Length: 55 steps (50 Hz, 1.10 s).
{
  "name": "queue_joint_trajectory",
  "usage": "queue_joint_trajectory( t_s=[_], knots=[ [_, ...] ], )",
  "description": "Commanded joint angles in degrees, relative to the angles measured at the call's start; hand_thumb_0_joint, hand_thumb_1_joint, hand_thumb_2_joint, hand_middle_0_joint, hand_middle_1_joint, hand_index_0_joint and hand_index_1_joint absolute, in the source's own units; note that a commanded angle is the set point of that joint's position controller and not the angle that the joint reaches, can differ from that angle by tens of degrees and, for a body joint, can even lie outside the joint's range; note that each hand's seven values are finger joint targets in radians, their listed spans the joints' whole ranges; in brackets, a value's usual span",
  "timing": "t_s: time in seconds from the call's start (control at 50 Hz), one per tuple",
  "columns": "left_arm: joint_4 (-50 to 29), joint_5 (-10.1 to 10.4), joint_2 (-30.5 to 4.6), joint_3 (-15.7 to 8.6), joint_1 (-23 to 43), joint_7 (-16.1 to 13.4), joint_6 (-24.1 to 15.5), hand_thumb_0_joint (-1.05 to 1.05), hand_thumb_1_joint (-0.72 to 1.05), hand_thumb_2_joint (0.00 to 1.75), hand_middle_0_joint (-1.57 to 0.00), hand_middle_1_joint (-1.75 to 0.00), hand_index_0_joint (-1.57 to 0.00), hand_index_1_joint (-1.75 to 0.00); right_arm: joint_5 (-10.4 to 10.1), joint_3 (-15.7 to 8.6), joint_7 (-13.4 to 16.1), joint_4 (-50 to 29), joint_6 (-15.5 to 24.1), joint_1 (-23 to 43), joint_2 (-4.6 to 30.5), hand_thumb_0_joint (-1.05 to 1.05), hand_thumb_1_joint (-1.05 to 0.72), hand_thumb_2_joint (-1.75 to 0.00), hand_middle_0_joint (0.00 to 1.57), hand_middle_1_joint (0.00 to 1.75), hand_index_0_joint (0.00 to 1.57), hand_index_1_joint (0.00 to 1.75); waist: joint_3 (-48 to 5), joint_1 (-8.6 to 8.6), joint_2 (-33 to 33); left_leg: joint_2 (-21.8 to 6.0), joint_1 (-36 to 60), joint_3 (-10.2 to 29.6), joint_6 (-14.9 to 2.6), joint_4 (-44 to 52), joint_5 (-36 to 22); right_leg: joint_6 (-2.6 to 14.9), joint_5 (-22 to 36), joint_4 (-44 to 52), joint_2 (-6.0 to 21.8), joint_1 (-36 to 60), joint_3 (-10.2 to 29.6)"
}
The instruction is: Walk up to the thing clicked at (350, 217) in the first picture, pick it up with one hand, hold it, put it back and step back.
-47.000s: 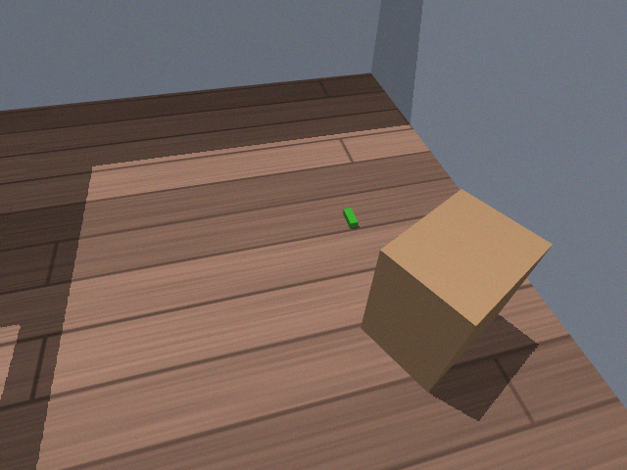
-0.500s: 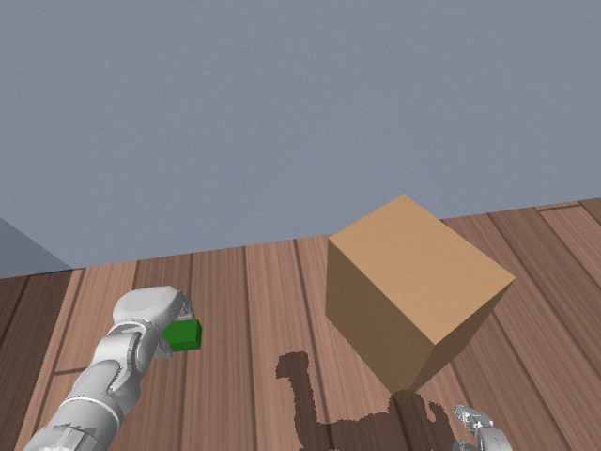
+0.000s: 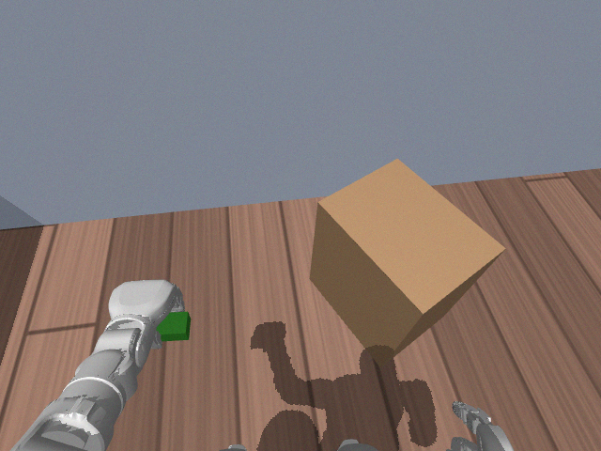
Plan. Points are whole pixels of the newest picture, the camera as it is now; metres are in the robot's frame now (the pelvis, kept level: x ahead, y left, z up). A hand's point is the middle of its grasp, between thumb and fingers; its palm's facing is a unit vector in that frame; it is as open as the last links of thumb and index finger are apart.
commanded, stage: crouch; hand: left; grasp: from above
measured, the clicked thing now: (158, 327) +0.32 +0.23 -0.13
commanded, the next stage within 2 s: lower in 1.60 s
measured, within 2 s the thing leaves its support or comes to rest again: neither
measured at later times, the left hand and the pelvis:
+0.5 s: hand (188, 331) +0.39 +0.23 -0.34, palm faces -0.44 +0.00 -0.90, open 6.7 cm; pelvis -0.05 +0.01 -0.21, yaw -1 degrees
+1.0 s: hand (197, 339) +0.42 +0.25 -0.49, palm faces -0.43 -0.04 -0.90, open 6.7 cm; pelvis -0.05 +0.01 -0.33, yaw -3 degrees
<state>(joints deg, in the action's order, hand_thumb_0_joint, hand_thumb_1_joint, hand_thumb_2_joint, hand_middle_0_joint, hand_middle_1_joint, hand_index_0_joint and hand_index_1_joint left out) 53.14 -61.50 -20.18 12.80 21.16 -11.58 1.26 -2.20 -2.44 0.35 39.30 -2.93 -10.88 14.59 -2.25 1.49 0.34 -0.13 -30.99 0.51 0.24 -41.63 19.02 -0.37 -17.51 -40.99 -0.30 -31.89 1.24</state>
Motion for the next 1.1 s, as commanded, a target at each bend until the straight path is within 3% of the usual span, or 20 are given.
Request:
queue_joint_trajectory(
  t_s=[0.0, 0.04, 0.1, 0.14, 0.18, 0.3, 0.36, 0.4, 0.48, 0.52, 0.58, 0.64, 0.74, 0.76, 0.82, 0.84, 0.88, 0.92, 1.06, 1.08],
  knots=[
    [-1.3, -3.4, -9.2, -4.7, 27.1, -7.6, -1.4, 0.0, 0.73, 0.05, -1.09, -0.15, -1.13, -0.11, 1.6, -3.7, 0.1, -2.8, 2.9, -3.8, 8.3, 0.0, -0.89, -0.9, 0.2, 0.3, 0.2, 0.3, -19.8, 3.44, 1.5, 1.2, -6.8, -1.9, -0.19, -10.8, -7.7, 1.58, 7.4, -8.5, -1.0, -8.8, -0.4],
    [3.3, -3.9, -8.8, -5.2, 27.4, -9.4, -1.1, 0.0, 0.73, 0.06, -1.08, -0.18, -1.13, -0.13, 2.0, -4.0, -0.1, -3.0, 3.2, -5.0, 8.7, 0.0, -0.89, -0.9, 0.2, 0.3, 0.2, 0.3, -21.9, 4.24, 0.8, 1.1, -13.3, -2.0, -0.33, -15.8, -4.9, 1.57, 5.0, -13.1, -1.2, -14.5, -0.9],
    [4.6, -3.9, -11.2, -6.2, 34.5, -11.1, -0.9, 0.0, 0.74, 0.09, -1.08, -0.2, -1.14, -0.16, 2.2, -4.2, 0.2, -2.9, 3.8, -6.3, 9.2, 0.0, -0.89, -0.9, 0.2, 0.3, 0.2, 0.3, -27.7, 5.12, 3.4, 1.3, -19.7, -1.3, -0.17, -20.9, 0.0, 1.71, 0.6, -18.7, -1.2, -20.6, -1.5],
    [8.7, -3.5, -12.3, -7.1, 34.0, -11.6, -0.3, 0.0, 0.79, 0.07, -1.11, -0.2, -1.17, -0.15, 2.5, -4.4, 0.3, -2.4, 4.3, -7.0, 9.8, 0.0, -0.89, -0.89, 0.2, 0.3, 0.2, 0.3, -30.6, 4.89, 3.6, 1.0, -23.6, -0.3, -0.25, -24.6, 0.4, 1.95, -0.4, -23.1, -1.3, -25.3, -2.0],
    [9.4, -2.8, -13.9, -8.2, 37.1, -12.1, -0.1, 0.0, 0.76, 0.15, -1.11, -0.2, -1.15, -0.16, 2.9, -4.4, 0.5, -2.3, 4.8, -7.6, 10.1, 0.0, -0.89, -0.89, 0.2, 0.3, 0.2, 0.3, -34.0, 5.29, 4.4, 0.7, -27.1, 0.8, -0.33, -28.1, 1.6, 2.11, -1.4, -27.3, -1.4, -29.6, -2.5],
    [10.6, -1.9, -16.7, -10.7, 40.6, -11.9, 1.1, 0.0, 0.72, 0.12, -1.09, -0.18, -1.12, -0.14, 3.8, -4.4, 0.8, -1.9, 5.4, -8.7, 10.4, 0.0, -0.88, -0.89, 0.2, 0.3, 0.2, 0.3, -41.6, 6.08, 6.8, 0.7, -35.5, 2.1, -0.21, -35.7, 4.8, 2.79, -4.5, -37.5, -1.1, -38.3, -3.5],
    [11.2, -1.8, -19.2, -12.1, 42.5, -11.1, 0.7, 0.0, 0.69, 0.1, -1.06, -0.18, -1.1, -0.14, 4.1, -4.3, 0.6, -1.7, 5.6, -8.8, 10.4, 0.0, -0.88, -0.89, 0.2, 0.3, 0.2, 0.3, -41.4, 6.78, 6.0, 1.0, -41.7, 2.1, -0.72, -39.7, 8.3, 2.8, -7.4, -40.9, -1.0, -42.4, -3.5],
    [10.7, -1.5, -19.8, -12.3, 45.4, -10.4, -0.3, 0.0, 0.68, 0.1, -1.05, -0.17, -1.09, -0.13, 4.3, -4.2, 0.5, -1.6, 5.8, -9.1, 10.5, 0.0, -0.88, -0.89, 0.2, 0.3, 0.2, 0.3, -42.4, 8.23, 6.7, 1.0, -44.0, 2.7, -0.89, -42.3, 10.3, 2.86, -9.2, -43.4, -0.9, -45.9, -3.8],
    [14.9, -2.7, -21.7, -13.5, 44.5, -9.9, -2.4, 0.0, 0.7, 0.11, -1.06, -0.17, -1.1, -0.13, 4.7, -3.5, -0.3, -1.0, 6.2, -9.8, 10.6, 0.0, -0.88, -0.89, 0.2, 0.3, 0.2, 0.3, -41.5, 9.09, 4.6, 1.5, -51.1, 2.8, -1.46, -48.0, 12.2, 2.71, -11.4, -48.1, -0.7, -51.7, -4.3],
    [15.3, -3.1, -21.7, -13.8, 45.2, -9.8, -3.6, 0.0, 0.73, 0.12, -1.08, -0.19, -1.13, -0.15, 5.2, -2.9, -0.9, -1.0, 6.6, -10.5, 10.3, 0.0, -0.88, -0.89, 0.2, 0.3, 0.2, 0.3, -42.3, 9.95, 4.9, 1.8, -53.5, 2.2, -1.68, -51.1, 11.2, 2.59, -10.4, -50.1, -0.5, -53.3, -4.3],
    [13.8, -4.2, -25.5, -15.9, 47.4, -10.6, -5.1, 0.0, 0.76, 0.15, -1.1, -0.22, -1.15, -0.18, 5.7, -2.6, -1.8, -0.5, 7.0, -11.1, 10.7, 0.0, -0.88, -0.89, 0.2, 0.3, 0.2, 0.3, -46.6, 9.59, 7.5, 2.0, -54.0, 1.5, -1.65, -55.1, 8.3, 2.59, -8.1, -53.4, -0.5, -54.5, -4.6],
    [14.4, -5.7, -25.4, -15.9, 49.2, -11.3, -6.2, 0.0, 0.76, 0.18, -1.11, -0.24, -1.15, -0.2, 6.5, -2.2, -2.6, 0.4, 7.3, -11.8, 11.4, 0.0, -0.89, -0.9, 0.2, 0.3, 0.2, 0.3, -46.9, 10.82, 10.8, 1.8, -52.8, 1.8, -1.21, -57.8, 6.3, 2.66, -6.9, -56.3, -0.1, -59.0, -5.1],
    [12.6, -6.5, -26.6, -16.9, 52.5, -12.5, -7.0, 0.0, 0.77, 0.21, -1.13, -0.24, -1.16, -0.2, 7.5, -2.4, -4.0, 1.1, 7.4, -12.5, 12.1, 0.0, -0.89, -0.9, 0.2, 0.3, 0.2, 0.3, -51.1, 11.04, 15.2, 1.4, -50.5, 1.6, -1.1, -62.5, 1.9, 2.69, -3.8, -60.2, -0.2, -61.8, -5.6],
    [13.9, -6.9, -25.2, -16.1, 51.6, -12.5, -6.9, 0.0, 0.8, 0.23, -1.15, -0.23, -1.18, -0.2, 7.7, -2.2, -4.3, 1.3, 7.4, -12.7, 12.2, 0.0, -0.89, -0.9, 0.2, 0.3, 0.2, 0.3, -49.9, 11.8, 15.8, 1.3, -50.6, 1.8, -0.9, -63.1, 0.9, 2.72, -3.3, -61.0, -0.1, -63.1, -5.9],
    [14.6, -7.1, -27.4, -17.0, 53.0, -12.9, -6.9, 0.0, 0.78, 0.23, -1.14, -0.21, -1.17, -0.18, 8.0, -2.4, -4.7, 1.6, 7.2, -12.3, 12.5, 0.0, -0.89, -0.9, 0.2, 0.3, 0.2, 0.3, -49.1, 11.73, 15.5, 1.3, -53.4, 1.1, -1.39, -65.6, 1.6, 2.54, -3.0, -62.2, -0.6, -63.5, -5.9],
    [15.8, -6.9, -26.2, -16.7, 53.1, -12.8, -6.8, 0.0, 0.79, 0.24, -1.14, -0.23, -1.17, -0.2, 8.3, -2.2, -5.0, 1.6, 7.2, -12.8, 12.5, 0.0, -0.9, -0.9, 0.2, 0.3, 0.2, 0.3, -48.0, 12.79, 14.8, 1.2, -54.3, 1.5, -1.29, -66.2, 1.1, 2.42, -2.5, -63.0, -0.3, -63.8, -6.0],
    [15.4, -7.0, -28.6, -17.5, 54.3, -13.0, -6.9, 0.0, 0.8, 0.22, -1.15, -0.2, -1.18, -0.18, 8.2, -2.3, -5.2, 1.8, 7.0, -12.2, 12.7, 0.0, -0.89, -0.9, 0.2, 0.3, 0.2, 0.3, -48.6, 11.92, 14.6, 1.3, -56.8, 1.2, -1.56, -67.2, 2.6, 2.49, -3.0, -64.2, -0.8, -63.8, -6.1],
    [18.7, -7.1, -27.0, -16.8, 52.9, -13.0, -6.8, 0.0, 0.81, 0.19, -1.16, -0.19, -1.19, -0.16, 8.4, -1.9, -5.7, 1.6, 6.9, -12.3, 12.4, 0.0, -0.9, -0.9, 0.2, 0.3, 0.2, 0.3, -45.8, 12.8, 13.9, 1.3, -58.7, 1.2, -1.59, -68.2, 3.1, 2.43, -3.5, -65.1, -0.9, -64.9, -6.4],
    [21.4, -8.3, -31.8, -18.8, 55.9, -12.9, -7.3, 0.0, 0.78, 0.11, -1.14, -0.13, -1.17, -0.1, 8.7, -1.3, -6.7, 1.6, 6.5, -11.5, 14.1, 0.0, -0.89, -0.9, 0.2, 0.3, 0.2, 0.3, -43.6, 13.12, 15.7, 1.2, -62.7, 2.1, -1.28, -70.3, 6.6, 2.72, -6.5, -69.3, -0.9, -70.3, -7.2],
    [23.9, -8.2, -30.1, -18.0, 54.4, -12.9, -7.3, 0.0, 0.8, 0.11, -1.15, -0.13, -1.18, -0.1, 8.8, -1.1, -6.8, 1.5, 6.5, -11.2, 13.7, 0.0, -0.89, -0.9, 0.2, 0.3, 0.2, 0.3, -42.4, 13.4, 15.2, 1.2, -62.9, 2.3, -1.23, -70.7, 7.2, 2.76, -7.0, -69.9, -1.0, -71.3, -7.4]
  ],
)
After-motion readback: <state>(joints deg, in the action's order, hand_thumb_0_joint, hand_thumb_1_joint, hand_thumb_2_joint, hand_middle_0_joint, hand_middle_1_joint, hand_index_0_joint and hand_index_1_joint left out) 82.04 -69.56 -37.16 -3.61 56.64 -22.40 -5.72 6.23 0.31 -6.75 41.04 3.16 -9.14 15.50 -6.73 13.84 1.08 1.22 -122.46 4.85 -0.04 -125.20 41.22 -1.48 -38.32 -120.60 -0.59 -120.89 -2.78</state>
